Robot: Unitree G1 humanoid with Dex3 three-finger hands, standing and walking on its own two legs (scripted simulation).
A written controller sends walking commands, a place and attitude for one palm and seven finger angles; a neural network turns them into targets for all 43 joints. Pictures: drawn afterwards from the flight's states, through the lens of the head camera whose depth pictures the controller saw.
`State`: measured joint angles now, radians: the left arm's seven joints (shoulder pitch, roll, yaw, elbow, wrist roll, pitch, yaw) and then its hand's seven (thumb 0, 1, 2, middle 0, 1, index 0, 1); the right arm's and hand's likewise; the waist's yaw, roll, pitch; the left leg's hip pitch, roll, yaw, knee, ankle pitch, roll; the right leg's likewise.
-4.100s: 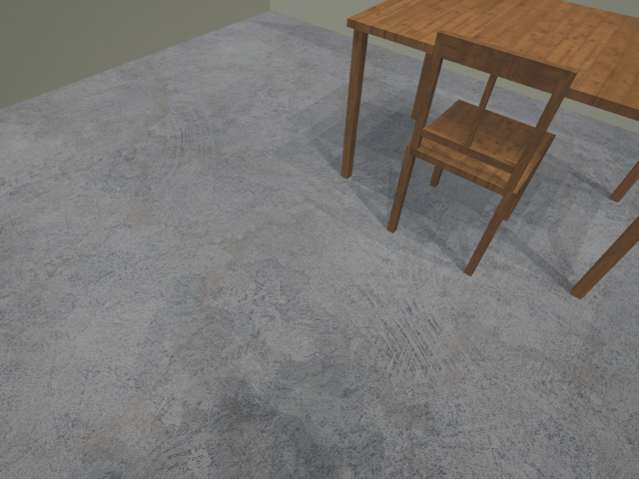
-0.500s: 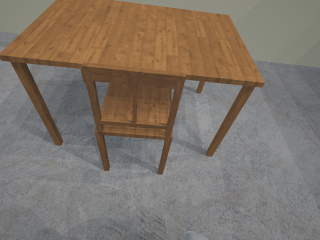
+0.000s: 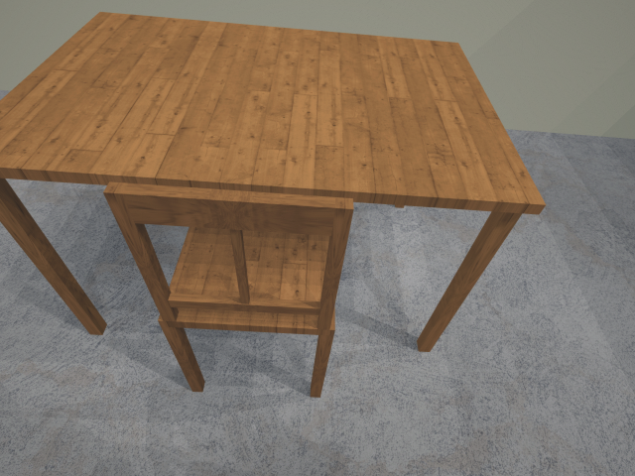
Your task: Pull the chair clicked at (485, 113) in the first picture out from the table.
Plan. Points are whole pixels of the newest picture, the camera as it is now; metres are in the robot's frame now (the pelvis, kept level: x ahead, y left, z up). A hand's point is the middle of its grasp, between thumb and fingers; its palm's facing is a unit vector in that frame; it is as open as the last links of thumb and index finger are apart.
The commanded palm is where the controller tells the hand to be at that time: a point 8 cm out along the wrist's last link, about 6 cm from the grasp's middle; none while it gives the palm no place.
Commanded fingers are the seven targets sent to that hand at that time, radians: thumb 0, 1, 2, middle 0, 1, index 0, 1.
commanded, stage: come to a stop and stand still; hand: left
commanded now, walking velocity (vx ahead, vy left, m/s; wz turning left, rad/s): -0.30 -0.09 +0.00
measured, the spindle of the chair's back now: (241, 267) +0.49 +0.16 -0.11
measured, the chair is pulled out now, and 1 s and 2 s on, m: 0.00 0.00 0.00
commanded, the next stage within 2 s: look again from close up in 1.34 s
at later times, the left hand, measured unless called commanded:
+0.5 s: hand out of the picture +0.08 +0.14 -0.16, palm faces +0.01 -0.96 -0.29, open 7.4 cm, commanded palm none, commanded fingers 0.00 0.90 0.90 -0.20 -0.30 -0.20 -0.30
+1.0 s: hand out of the picture +0.00 +0.17 -0.17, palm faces +0.10 -0.97 -0.21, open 7.4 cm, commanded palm none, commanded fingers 0.00 0.90 0.90 -0.20 -0.30 -0.20 -0.30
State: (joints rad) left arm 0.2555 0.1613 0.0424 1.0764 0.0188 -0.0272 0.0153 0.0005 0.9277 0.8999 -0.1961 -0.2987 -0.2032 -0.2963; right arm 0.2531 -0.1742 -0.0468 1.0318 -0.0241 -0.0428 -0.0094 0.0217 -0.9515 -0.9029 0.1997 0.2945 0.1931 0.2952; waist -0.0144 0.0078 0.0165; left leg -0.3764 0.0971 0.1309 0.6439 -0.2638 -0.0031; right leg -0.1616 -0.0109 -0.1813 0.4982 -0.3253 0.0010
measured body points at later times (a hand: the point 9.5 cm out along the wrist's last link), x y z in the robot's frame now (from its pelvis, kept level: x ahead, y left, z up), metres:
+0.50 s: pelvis +0.05 -0.06 +0.00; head +0.08 -0.09 +0.45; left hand +0.08 +0.19 -0.14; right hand +0.10 -0.30 -0.17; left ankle +0.04 +0.08 -0.71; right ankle +0.06 -0.16 -0.73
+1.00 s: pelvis +0.00 -0.02 +0.01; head +0.01 +0.00 +0.46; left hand +0.00 +0.22 -0.15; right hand +0.05 -0.26 -0.14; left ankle -0.03 +0.09 -0.73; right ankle +0.05 -0.16 -0.72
